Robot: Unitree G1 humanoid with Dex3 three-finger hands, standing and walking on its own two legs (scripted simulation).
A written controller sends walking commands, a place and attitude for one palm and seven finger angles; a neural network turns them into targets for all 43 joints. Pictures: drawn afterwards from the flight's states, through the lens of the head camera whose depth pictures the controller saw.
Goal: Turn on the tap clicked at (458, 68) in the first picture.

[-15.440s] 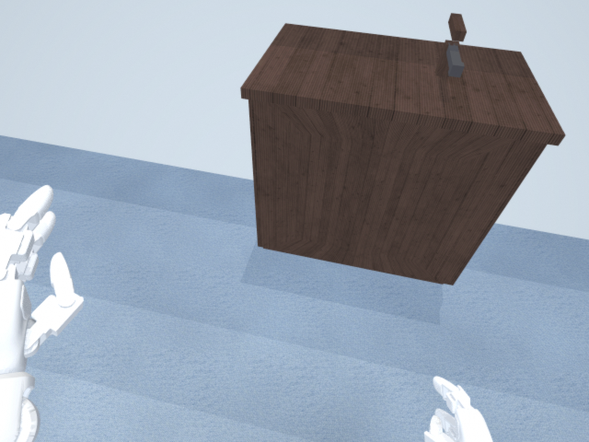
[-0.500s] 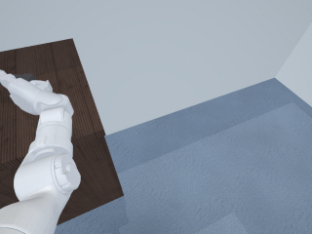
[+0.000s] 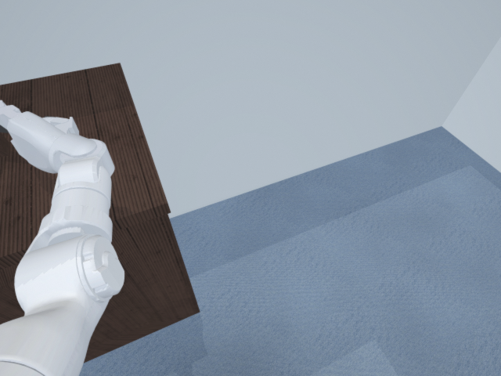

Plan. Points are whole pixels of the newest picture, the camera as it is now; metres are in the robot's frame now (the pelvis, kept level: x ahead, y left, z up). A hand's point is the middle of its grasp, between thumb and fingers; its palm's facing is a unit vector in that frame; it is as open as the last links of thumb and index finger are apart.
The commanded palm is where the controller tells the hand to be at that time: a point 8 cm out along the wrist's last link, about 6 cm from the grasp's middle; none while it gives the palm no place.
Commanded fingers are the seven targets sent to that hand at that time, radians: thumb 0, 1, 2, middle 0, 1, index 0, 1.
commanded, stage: lift the hand up off the lever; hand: left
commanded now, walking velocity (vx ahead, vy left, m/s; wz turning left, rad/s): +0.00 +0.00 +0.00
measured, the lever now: (51, 128) +0.52 +0.32 +0.12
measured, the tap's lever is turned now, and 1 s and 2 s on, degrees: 60 60 60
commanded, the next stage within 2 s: draw the hand back beside the body in 1.24 s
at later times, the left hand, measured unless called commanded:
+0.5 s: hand (60, 119) +0.48 +0.27 +0.17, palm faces +0.83 -0.54 -0.11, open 7.8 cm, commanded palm +0.43 +0.27 +0.17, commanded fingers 0.00 0.90 0.90 -0.15 -0.15 -0.15 -0.15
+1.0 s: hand (57, 112) +0.47 +0.26 +0.19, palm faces +0.84 -0.53 -0.09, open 7.8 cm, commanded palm +0.41 +0.27 +0.19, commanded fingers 0.00 0.90 0.90 -0.15 -0.15 -0.15 -0.15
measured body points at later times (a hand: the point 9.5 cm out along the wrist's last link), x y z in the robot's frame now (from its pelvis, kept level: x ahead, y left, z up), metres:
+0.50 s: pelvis +0.00 +0.00 +0.00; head +0.03 +0.01 +0.45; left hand +0.43 +0.29 +0.18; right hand +0.03 -0.26 -0.13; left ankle +0.02 +0.13 -0.72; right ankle -0.04 -0.08 -0.72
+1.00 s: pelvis +0.01 +0.00 +0.01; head +0.02 -0.01 +0.46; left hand +0.42 +0.28 +0.20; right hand +0.04 -0.26 -0.12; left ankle +0.02 +0.13 -0.72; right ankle -0.04 -0.08 -0.72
